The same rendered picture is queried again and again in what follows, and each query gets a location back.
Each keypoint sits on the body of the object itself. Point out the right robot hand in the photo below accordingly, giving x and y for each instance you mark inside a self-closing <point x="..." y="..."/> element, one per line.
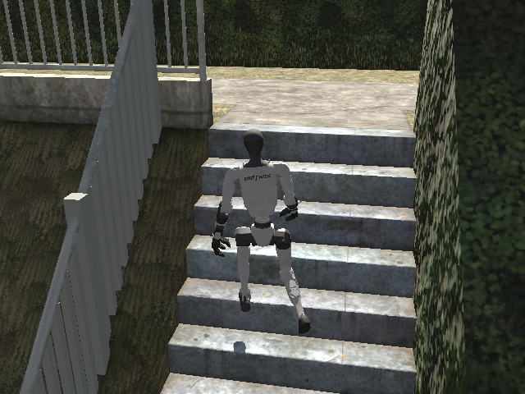
<point x="292" y="216"/>

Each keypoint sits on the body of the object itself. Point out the left robot forearm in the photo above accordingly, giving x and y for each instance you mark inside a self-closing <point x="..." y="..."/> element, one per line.
<point x="220" y="223"/>

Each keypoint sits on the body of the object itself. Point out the right robot foot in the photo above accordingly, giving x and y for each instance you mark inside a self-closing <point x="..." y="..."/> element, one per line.
<point x="304" y="324"/>

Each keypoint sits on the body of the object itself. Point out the robot torso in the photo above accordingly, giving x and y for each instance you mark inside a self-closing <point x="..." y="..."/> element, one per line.
<point x="259" y="191"/>

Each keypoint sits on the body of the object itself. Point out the left robot hand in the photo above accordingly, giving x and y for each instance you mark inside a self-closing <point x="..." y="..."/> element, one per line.
<point x="217" y="244"/>

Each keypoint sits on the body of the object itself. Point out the robot right upper arm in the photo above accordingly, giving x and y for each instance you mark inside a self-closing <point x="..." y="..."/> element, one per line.
<point x="286" y="182"/>

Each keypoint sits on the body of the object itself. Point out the right robot forearm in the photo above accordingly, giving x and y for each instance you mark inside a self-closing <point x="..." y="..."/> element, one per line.
<point x="293" y="208"/>

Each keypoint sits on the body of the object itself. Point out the robot left upper arm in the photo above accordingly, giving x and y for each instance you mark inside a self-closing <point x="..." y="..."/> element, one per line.
<point x="228" y="189"/>

